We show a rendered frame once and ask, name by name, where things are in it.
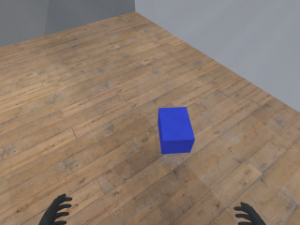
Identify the robot left hand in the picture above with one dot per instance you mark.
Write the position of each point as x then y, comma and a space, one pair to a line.
51, 214

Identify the carton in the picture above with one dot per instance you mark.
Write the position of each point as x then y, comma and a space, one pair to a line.
175, 130

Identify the robot right hand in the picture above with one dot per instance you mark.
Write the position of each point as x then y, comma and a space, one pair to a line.
252, 216

